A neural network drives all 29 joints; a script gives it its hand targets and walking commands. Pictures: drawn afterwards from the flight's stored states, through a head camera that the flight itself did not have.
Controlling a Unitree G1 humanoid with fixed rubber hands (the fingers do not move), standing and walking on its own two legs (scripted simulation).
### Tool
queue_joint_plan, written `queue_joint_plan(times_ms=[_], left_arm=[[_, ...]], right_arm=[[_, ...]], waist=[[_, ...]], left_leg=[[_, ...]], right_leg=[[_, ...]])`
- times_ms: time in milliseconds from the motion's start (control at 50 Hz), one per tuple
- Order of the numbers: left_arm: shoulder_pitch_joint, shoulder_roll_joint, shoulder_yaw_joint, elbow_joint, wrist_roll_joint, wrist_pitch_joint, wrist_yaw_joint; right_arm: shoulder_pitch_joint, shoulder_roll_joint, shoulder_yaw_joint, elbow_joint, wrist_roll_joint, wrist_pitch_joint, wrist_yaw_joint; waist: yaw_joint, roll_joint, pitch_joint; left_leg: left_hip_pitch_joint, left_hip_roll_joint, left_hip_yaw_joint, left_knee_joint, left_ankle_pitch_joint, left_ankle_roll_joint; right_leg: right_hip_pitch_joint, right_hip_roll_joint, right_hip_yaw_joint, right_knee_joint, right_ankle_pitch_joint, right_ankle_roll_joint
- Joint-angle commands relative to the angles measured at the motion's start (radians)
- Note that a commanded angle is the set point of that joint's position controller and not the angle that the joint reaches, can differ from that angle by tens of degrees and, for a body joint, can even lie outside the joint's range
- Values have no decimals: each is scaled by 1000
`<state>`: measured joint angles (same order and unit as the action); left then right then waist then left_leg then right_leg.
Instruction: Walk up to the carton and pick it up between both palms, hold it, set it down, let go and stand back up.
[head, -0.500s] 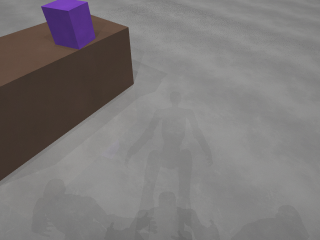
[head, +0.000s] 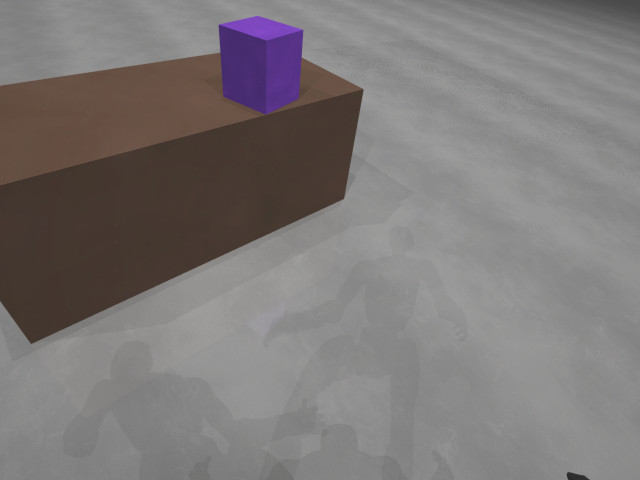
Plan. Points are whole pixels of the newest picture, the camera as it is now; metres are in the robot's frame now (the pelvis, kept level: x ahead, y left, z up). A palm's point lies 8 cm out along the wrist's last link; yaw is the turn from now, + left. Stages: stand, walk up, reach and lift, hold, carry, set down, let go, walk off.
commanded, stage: walk up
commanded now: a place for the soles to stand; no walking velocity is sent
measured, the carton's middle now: (261, 64) +1.51 +0.17 -0.04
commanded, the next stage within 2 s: none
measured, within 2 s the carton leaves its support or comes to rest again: neither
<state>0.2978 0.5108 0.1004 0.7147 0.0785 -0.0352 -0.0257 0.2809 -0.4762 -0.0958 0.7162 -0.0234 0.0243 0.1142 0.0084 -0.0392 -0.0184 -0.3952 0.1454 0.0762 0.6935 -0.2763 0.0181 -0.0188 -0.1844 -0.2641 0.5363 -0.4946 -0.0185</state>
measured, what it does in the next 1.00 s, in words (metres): walks ahead, turning left: left foot, then right foot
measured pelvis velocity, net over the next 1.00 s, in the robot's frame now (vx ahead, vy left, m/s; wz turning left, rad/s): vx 0.49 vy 0.05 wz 0.50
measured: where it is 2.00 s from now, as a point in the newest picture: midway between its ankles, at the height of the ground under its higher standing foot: (285, 316)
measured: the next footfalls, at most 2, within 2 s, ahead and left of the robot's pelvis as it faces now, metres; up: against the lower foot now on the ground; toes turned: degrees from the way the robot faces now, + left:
left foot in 0.02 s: +0.11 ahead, +0.14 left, +0.00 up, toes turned +7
right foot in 0.48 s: +0.43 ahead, -0.09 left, +0.00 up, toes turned +10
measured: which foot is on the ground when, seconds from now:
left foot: up 0.00-0.00, down 0.02-0.52, up 0.54-0.92, down 0.94-1.00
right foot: down 0.00-0.00, up 0.02-0.46, down 0.48-0.98, up 1.00-1.00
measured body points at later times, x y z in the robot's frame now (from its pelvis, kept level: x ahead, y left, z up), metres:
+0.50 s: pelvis +0.26 +0.00 -0.01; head +0.26 +0.00 +0.44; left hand +0.37 +0.35 -0.05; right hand +0.37 -0.32 -0.10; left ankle +0.07 +0.14 -0.72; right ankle +0.40 -0.09 -0.73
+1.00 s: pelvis +0.49 +0.05 -0.02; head +0.50 +0.09 +0.43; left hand +0.36 +0.34 -0.13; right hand +0.80 -0.12 -0.06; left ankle +0.54 +0.18 -0.72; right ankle +0.41 -0.10 -0.69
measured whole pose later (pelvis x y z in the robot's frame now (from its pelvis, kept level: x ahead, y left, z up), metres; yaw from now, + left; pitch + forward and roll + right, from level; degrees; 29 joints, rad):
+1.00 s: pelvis +0.49 +0.05 -0.02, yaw +29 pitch -3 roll +0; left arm 0.49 0.44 0.08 0.55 0.05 0.00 -0.05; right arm 0.23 -0.39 -0.06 0.51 -0.05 -0.03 -0.02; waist 0.08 -0.08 0.13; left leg -0.45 -0.02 0.06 0.74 -0.23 0.06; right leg -0.12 -0.09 -0.19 0.95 -0.56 -0.01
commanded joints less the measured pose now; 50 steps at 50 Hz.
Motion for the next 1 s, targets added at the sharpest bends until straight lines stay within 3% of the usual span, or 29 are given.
queue_joint_plan(times_ms=[0, 20, 40, 60, 80, 120, 160, 240, 300, 400, 420, 440, 460, 480, 500, 520, 560, 580, 620, 660, 700, 760, 800, 860, 900, 920, 940, 960, 980], left_arm=[[-141, 61, 1, -170, -21, -9, -26], [-193, 41, 0, -228, -36, -21, -41], [-201, 103, 22, -279, -40, -29, -39], [-199, 136, 29, -272, -36, -32, -34], [-177, 149, 34, -233, -40, -36, -35], [-128, 121, 26, -183, -42, -45, -43], [-112, 109, 28, -177, -39, -32, -53], [-179, 84, 30, -228, -33, -4, -79], [-242, 59, 27, -254, -39, 4, -86], [-174, 44, 31, -227, -52, 8, -71], [-136, 47, 34, -216, -54, 6, -64], [-51, 53, 38, -190, -55, -1, -53], [88, 90, 53, -146, -49, 1, -35], [194, 170, 74, -128, -32, -6, -13], [202, 227, 90, -161, -27, -5, 2], [145, 205, 81, -183, -28, -14, 7], [113, 161, 57, -190, -34, -16, 13], [95, 146, 45, -194, -34, -19, 15], [65, 103, 36, -211, -37, -32, 9], [78, 87, 30, -229, -28, -36, 4], [95, 102, 38, -237, -21, -38, 0], [114, 108, 42, -247, -13, -37, -9], [143, 108, 42, -249, -11, -30, -14], [175, 120, 44, -256, -13, -11, -16], [181, 124, 43, -262, -19, 4, -13], [188, 100, 31, -273, -25, 9, -15], [234, 67, 16, -290, -32, 11, -18], [276, 64, 21, -314, -41, 19, -19], [211, 166, 49, -345, -32, 38, -10]], right_arm=[[241, -268, -77, 6, 0, -27, -51], [248, -302, -77, -17, 1, -33, -74], [235, -322, -68, -58, -1, -40, -96], [175, -316, -63, -77, 0, -50, -112], [134, -291, -53, -81, 0, -60, -123], [99, -242, -31, -88, -1, -75, -130], [92, -200, -14, -104, 8, -85, -126], [111, -186, -15, -131, 15, -105, -125], [136, -191, -24, -135, 17, -111, -126], [132, -190, -29, -129, 16, -99, -129], [127, -193, -29, -128, 12, -92, -129], [112, -191, -27, -130, 11, -85, -127], [142, -188, -26, -155, -3, -89, -118], [185, -113, -7, -167, 2, -93, -115], [210, -66, 0, -206, 20, -93, -123], [167, -122, -12, -221, -8, -89, -140], [81, -155, -25, -205, -12, -86, -138], [82, -149, -27, -191, -6, -79, -129], [90, -117, -29, -178, 0, -67, -103], [64, -90, -22, -198, 4, -50, -87], [17, -81, -21, -231, 7, -38, -82], [-43, -63, -14, -259, 3, -43, -84], [-59, -66, -17, -256, -2, -45, -89], [-71, -77, -23, -265, -7, -48, -102], [11, -102, -35, -248, -21, -57, -118], [128, -141, -54, -216, -35, -67, -134], [264, -219, -80, -197, -43, -74, -157], [275, -283, -89, -229, -39, -65, -179], [274, -268, -90, -258, -9, -55, -189]], waist=[[-156, 411, 64], [-148, 353, 116], [-126, 240, 83], [-94, 180, 115], [-72, 154, 115], [-48, 190, 110], [-28, 177, 124], [-19, 137, 118], [-40, 118, 118], [-13, 133, 124], [4, 132, 114], [50, 95, 73], [110, -27, -23], [139, -193, -107], [122, -328, -127], [92, -224, -95], [71, -56, 0], [55, -57, 53], [26, -68, 95], [31, -83, 117], [33, -77, 146], [41, -72, 150], [47, -56, 139], [44, -40, 154], [-2, -7, 119], [-64, 71, 27], [-126, 186, -105], [-104, 308, -172], [-97, 203, -205]], left_leg=[[433, -16, -255, -261, -325, 112], [442, 130, -681, -456, -503, 177], [405, 278, -953, -606, -537, 280], [356, 306, -938, -608, -518, 301], [353, 251, -783, -532, -356, 277], [313, 144, -521, -457, -34, 225], [229, 88, -412, -484, -38, 202], [245, 49, -333, -524, -78, 203], [248, 42, -291, -498, 2, 177], [202, 49, -263, -406, 156, 116], [216, 42, -249, -322, 235, 106], [197, 8, -206, -139, 304, 88], [105, -46, -180, 105, 320, 61], [-94, -123, -125, 399, 103, 23], [-295, -206, -131, 587, -272, -9], [-324, -126, -215, 677, -286, 14], [-292, -74, -179, 725, -161, 9], [-264, -56, -176, 675, -125, 6], [-185, -72, -186, 563, -52, 6], [-187, -85, -167, 447, 8, 0], [-236, -74, -176, 293, 56, -3], [-168, -66, -107, 75, 140, 6], [-69, -80, -45, 36, 195, 16], [1, -103, -37, -5, 159, 37], [106, -142, -19, -68, 99, 61], [314, -169, -22, -98, 83, 94], [543, -51, -263, -133, -26, 165], [677, 227, -767, -228, 63, 295], [662, 300, -986, -319, 67, 363]], right_leg=[[-591, 78, -27, 535, -255, -79], [-803, 148, 123, 712, -177, -36], [-826, 139, 237, 780, -139, -18], [-831, 93, 283, 789, -117, -20], [-791, 64, 305, 738, -85, -17], [-696, 38, 309, 583, 24, -5], [-615, 61, 278, 487, 139, 6], [-601, 89, 264, 334, 326, 22], [-535, 100, 259, 206, 413, 10], [-307, 109, 258, 87, 438, -14], [-263, 117, 255, 62, 388, -18], [-150, 130, 251, -2, 354, -32], [54, 122, 249, -12, 304, -58], [217, -50, 501, -63, 97, -108], [280, -289, 919, -204, 129, -249], [231, -321, 1006, -260, 138, -310], [39, -246, 740, -219, 340, -253], [-51, -197, 608, -215, 383, -221], [-188, -88, 404, -247, 302, -164], [-216, -64, 340, -304, 197, -155], [-178, -86, 326, -329, 176, -150], [-161, -85, 213, -295, 315, -106], [-185, -92, 165, -273, 353, -85], [-184, -97, 131, -200, 375, -81], [-167, -81, 77, -10, 486, -81], [-240, -40, 36, 232, 560, -69], [-408, 39, 45, 550, 415, -45], [-636, 184, 106, 802, -123, 17], [-702, 143, 296, 927, -132, 24]])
